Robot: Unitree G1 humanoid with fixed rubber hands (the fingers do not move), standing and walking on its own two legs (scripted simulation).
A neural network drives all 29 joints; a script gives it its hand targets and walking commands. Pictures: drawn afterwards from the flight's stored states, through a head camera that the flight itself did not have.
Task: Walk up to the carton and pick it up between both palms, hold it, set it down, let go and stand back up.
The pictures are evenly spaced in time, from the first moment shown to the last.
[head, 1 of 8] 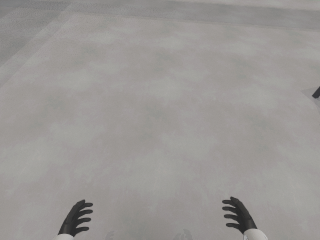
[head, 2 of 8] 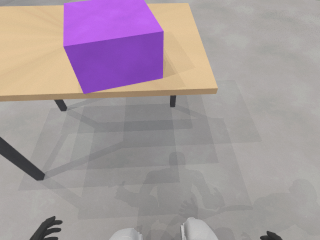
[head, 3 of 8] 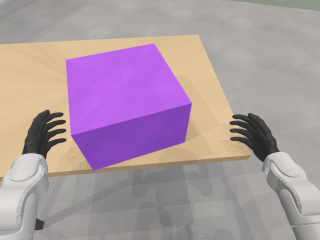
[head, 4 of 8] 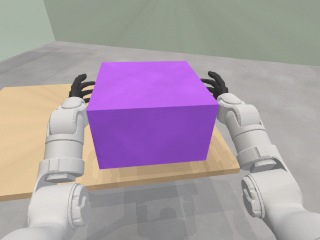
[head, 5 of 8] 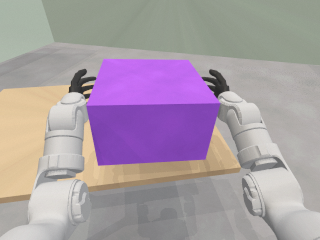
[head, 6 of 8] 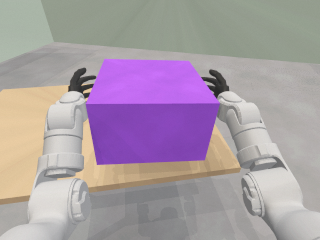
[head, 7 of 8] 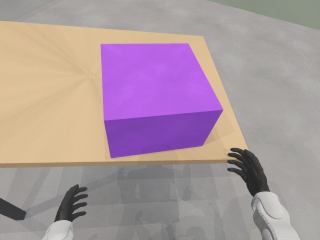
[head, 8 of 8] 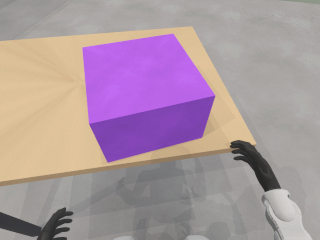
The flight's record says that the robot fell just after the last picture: no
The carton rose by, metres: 0.12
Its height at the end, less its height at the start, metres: +0.00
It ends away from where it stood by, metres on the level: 0.05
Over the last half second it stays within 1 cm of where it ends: yes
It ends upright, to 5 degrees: yes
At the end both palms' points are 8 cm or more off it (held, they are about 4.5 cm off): yes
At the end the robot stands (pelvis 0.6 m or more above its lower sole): yes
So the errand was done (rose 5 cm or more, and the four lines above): yes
